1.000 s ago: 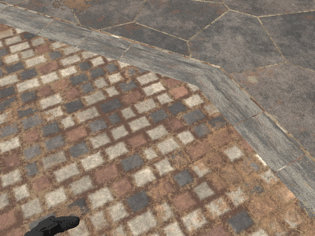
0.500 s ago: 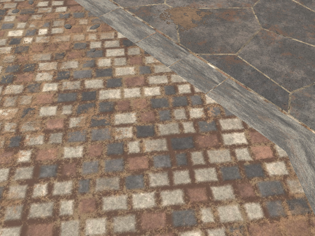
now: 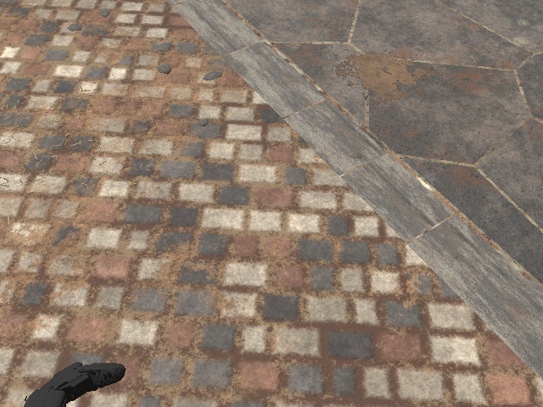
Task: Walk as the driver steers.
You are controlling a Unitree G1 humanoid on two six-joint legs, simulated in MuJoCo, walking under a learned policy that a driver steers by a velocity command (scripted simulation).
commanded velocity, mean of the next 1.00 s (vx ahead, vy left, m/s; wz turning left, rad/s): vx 0.33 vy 0.00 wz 0.57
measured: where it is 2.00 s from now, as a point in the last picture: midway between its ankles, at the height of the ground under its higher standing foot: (169, 365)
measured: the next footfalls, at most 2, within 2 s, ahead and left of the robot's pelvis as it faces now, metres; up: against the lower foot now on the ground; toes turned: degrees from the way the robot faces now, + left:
right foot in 0.06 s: +0.21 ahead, -0.14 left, +0.00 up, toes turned +6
left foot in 0.58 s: +0.43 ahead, +0.18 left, +0.00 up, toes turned +22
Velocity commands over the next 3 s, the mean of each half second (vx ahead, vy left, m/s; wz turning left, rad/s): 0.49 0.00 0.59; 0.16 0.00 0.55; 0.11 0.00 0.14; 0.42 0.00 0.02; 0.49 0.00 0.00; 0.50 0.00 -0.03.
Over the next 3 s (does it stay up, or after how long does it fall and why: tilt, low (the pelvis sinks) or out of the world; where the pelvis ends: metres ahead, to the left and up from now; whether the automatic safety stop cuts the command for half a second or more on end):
stays up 1.05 0.58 0.00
